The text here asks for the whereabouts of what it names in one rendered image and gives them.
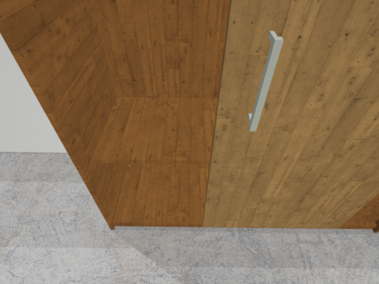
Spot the wardrobe door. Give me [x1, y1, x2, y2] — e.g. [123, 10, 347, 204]
[347, 193, 379, 222]
[203, 0, 379, 228]

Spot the handle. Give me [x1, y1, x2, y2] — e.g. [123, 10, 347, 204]
[248, 31, 284, 131]

